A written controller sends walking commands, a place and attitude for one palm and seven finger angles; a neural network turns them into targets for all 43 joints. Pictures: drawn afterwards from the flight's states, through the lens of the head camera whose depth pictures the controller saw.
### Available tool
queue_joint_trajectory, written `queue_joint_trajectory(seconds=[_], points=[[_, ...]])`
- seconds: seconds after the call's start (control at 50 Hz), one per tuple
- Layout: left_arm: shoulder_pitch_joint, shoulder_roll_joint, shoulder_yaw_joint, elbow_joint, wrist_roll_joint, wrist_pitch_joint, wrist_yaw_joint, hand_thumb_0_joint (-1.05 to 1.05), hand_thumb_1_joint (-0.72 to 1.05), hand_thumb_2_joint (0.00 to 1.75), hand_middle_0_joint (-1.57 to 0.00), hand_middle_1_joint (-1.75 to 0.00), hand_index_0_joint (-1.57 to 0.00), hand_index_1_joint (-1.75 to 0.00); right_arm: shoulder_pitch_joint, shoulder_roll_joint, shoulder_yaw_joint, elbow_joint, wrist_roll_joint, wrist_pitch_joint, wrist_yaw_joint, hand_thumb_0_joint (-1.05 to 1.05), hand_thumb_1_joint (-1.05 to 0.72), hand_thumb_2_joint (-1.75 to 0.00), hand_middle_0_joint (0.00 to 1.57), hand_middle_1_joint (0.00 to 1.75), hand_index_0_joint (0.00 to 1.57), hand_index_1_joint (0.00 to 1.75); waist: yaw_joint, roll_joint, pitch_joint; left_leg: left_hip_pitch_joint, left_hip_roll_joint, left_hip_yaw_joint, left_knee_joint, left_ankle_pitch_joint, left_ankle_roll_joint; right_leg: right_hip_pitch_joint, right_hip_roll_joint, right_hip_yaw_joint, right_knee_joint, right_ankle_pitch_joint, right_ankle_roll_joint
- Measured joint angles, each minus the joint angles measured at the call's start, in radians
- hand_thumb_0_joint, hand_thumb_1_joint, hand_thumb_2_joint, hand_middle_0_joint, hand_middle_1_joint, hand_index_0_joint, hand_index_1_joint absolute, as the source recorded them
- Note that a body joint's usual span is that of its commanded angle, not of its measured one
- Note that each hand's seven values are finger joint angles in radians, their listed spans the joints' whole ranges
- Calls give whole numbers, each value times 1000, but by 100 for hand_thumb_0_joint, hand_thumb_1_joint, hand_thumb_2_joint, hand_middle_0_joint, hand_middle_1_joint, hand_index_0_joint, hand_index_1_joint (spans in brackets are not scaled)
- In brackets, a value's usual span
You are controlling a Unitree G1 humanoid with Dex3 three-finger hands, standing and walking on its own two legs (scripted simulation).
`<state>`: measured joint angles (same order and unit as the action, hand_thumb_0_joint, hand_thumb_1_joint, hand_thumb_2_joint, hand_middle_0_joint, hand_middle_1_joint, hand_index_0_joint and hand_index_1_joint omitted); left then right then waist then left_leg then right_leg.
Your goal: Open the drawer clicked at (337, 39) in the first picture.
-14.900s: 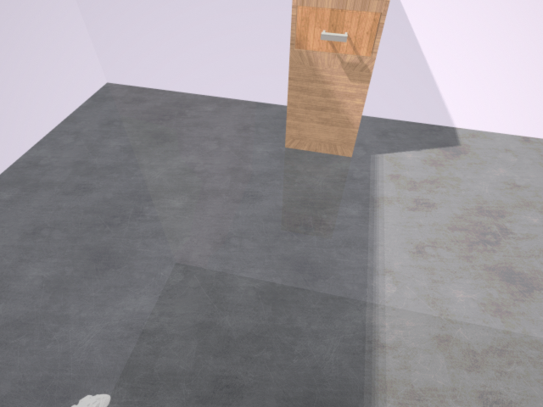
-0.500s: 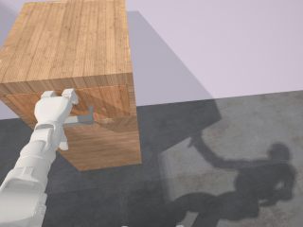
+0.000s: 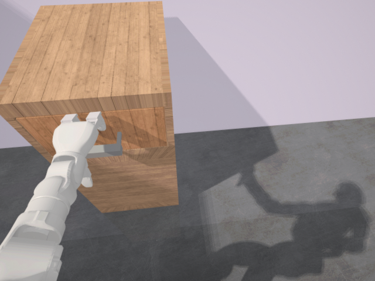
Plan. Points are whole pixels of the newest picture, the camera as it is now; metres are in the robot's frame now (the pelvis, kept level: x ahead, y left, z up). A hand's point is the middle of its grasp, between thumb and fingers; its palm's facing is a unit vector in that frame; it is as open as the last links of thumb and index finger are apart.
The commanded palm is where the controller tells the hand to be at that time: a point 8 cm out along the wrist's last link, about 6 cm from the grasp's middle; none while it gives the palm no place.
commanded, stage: lower the fingers behind the handle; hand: left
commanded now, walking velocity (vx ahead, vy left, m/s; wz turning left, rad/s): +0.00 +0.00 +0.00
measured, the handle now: (100, 144) +0.46 +0.24 -0.06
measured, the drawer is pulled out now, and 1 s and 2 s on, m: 0.00 0.00 0.00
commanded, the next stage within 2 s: lift the fingers back up to retry in 1.70 s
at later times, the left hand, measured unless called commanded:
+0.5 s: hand (92, 155) +0.41 +0.24 -0.03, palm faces -0.06 -0.04 -1.00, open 13.8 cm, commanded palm +0.40 +0.24 +0.03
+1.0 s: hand (93, 156) +0.42 +0.25 -0.05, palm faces -0.04 -0.01 -1.00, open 13.8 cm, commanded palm +0.40 +0.24 +0.00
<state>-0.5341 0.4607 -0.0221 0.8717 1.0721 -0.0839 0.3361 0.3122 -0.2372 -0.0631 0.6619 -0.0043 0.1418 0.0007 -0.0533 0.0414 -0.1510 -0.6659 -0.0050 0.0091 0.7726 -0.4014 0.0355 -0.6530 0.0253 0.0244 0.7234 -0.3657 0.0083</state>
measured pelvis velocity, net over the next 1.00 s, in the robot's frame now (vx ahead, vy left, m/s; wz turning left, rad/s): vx -0.02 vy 0.00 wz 0.00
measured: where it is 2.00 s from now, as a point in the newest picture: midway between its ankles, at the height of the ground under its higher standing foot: outside the picture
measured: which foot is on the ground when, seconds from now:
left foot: down 0.00-1.00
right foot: down 0.00-1.00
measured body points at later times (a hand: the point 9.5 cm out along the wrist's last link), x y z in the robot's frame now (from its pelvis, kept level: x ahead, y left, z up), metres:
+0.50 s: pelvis +0.00 -0.01 -0.01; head +0.09 +0.00 +0.43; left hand +0.41 +0.24 +0.03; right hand +0.05 -0.28 -0.14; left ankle -0.03 +0.10 -0.71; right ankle -0.02 -0.13 -0.71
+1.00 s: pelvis -0.02 +0.00 -0.03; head +0.09 +0.00 +0.41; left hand +0.41 +0.25 +0.01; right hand +0.03 -0.28 -0.16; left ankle -0.03 +0.10 -0.71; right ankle -0.02 -0.13 -0.71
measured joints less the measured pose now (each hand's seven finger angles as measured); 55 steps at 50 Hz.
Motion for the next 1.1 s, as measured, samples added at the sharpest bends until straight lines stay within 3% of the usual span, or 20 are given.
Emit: queue_joint_trajectory(seconds=[0.1,0.3,0.46,0.66,0.84,1.1], points=[[-9,-10,0,2,13,-22,13,0,-49,30,-32,-120,-32,-120,-3,-4,-1,7,-3,-1,-1,0,-91,-90,21,30,20,30,-2,-3,0,-7,-1,-3,7,-2,-1,-6,-1,-3,8,-4,-1],[-8,-5,22,41,18,4,32,0,-49,30,-32,-120,-32,-120,-3,-13,-5,-2,-3,-1,4,0,-91,-90,20,30,20,30,-8,-2,-8,-30,6,6,20,-8,-4,-36,6,5,25,-7,-4],[6,-3,33,30,36,-47,56,0,-49,30,-32,-120,-32,-120,0,-13,-13,11,-14,-6,-1,0,-91,-90,20,30,20,30,-7,-5,-16,-78,8,-4,60,-21,-8,-80,8,-5,63,-22,-7],[-21,3,48,82,39,-19,86,0,-49,30,-32,-120,-32,-120,-12,-8,-8,18,-19,-6,3,0,-91,-90,20,30,20,30,-17,-4,-26,-140,12,-4,112,-38,-8,-141,13,-6,112,-36,-8],[-44,10,45,101,51,-39,105,0,-49,30,-33,-124,-32,-120,-4,-7,-2,25,-22,-10,-2,0,-91,-90,20,30,20,30,-18,-5,-37,-189,11,-7,153,-50,-6,-188,12,-10,149,-47,-5],[-128,5,5,162,49,27,114,0,-49,30,-33,-132,-32,-120,-2,-8,9,17,-20,-12,1,0,-91,-90,20,30,20,30,-22,-2,-48,-258,7,-8,206,-53,-2,-256,8,-12,203,-53,-2]])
